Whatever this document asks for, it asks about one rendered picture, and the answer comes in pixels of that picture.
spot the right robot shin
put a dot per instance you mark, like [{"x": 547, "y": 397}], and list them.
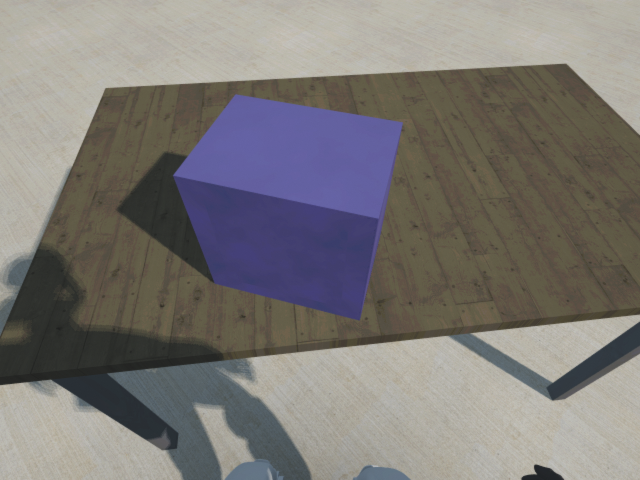
[{"x": 368, "y": 466}]

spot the carton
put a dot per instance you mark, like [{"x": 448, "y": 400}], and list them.
[{"x": 288, "y": 201}]

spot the table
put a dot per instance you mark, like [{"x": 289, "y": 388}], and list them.
[{"x": 514, "y": 202}]

